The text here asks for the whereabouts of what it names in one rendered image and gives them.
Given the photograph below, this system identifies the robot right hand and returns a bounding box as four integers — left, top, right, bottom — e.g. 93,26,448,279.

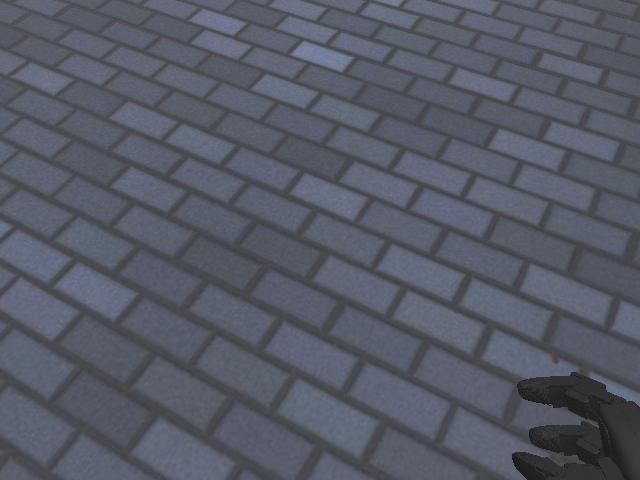
512,372,640,480

